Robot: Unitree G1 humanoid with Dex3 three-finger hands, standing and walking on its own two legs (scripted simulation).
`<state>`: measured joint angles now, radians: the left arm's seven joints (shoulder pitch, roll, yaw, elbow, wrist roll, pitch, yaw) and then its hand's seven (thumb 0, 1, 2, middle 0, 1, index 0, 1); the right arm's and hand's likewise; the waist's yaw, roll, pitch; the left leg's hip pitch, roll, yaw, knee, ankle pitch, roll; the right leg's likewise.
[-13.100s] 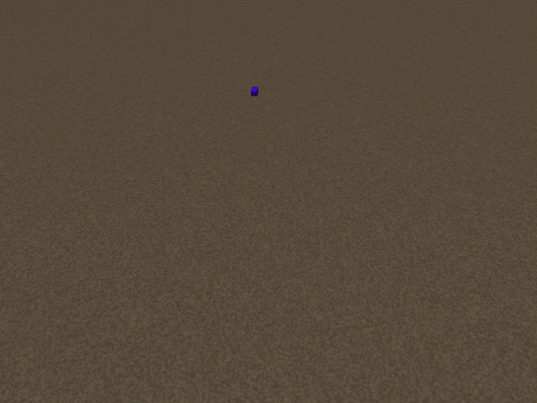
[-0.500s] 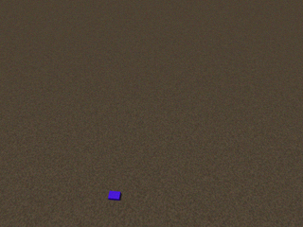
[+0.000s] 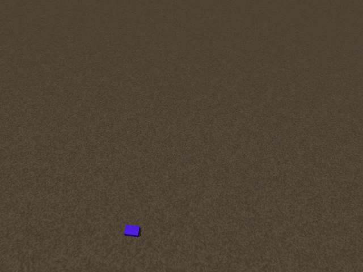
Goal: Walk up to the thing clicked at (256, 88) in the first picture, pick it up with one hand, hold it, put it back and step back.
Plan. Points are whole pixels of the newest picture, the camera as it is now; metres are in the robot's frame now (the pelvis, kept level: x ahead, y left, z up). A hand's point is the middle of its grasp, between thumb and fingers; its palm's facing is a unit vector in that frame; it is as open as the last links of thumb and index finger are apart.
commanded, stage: walk up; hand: left
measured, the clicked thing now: (132, 230) +0.42 +0.22 -0.76
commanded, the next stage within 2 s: stand in 1.60 s
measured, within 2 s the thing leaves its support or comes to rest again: neither
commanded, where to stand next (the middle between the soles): +0.03 -0.02 m, yaw +0 degrees
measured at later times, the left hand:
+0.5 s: hand out of the picture +0.14 +0.24 -0.16, palm faces +0.03 -0.95 -0.32, open 7.4 cm
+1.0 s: hand out of the picture +0.10 +0.23 -0.15, palm faces +0.03 -0.95 -0.31, open 7.4 cm
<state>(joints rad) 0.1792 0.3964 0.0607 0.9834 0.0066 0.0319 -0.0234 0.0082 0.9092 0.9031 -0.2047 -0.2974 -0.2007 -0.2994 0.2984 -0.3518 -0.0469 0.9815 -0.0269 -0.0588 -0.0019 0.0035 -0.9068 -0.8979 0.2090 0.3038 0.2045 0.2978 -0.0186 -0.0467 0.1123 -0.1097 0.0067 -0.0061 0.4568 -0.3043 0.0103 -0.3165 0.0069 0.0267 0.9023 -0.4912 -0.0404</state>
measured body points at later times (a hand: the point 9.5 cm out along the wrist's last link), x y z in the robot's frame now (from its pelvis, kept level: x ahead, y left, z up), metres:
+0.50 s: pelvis +0.02 -0.02 -0.01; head +0.05 +0.00 +0.43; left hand +0.14 +0.29 -0.14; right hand +0.09 -0.33 -0.13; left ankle +0.01 +0.11 -0.74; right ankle +0.07 -0.14 -0.73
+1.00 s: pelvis +0.02 -0.02 +0.01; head +0.02 -0.01 +0.46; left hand +0.10 +0.28 -0.13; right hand +0.13 -0.31 -0.12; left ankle +0.01 +0.11 -0.74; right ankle +0.05 -0.14 -0.74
